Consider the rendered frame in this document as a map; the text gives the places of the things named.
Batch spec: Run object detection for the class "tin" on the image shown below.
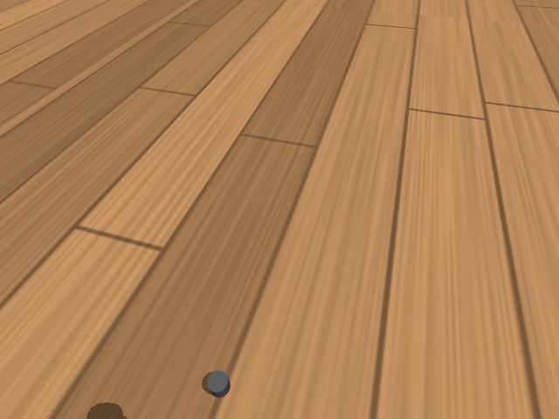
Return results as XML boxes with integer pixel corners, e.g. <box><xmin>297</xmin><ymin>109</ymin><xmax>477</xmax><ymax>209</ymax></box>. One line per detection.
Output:
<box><xmin>207</xmin><ymin>370</ymin><xmax>231</xmax><ymax>398</ymax></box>

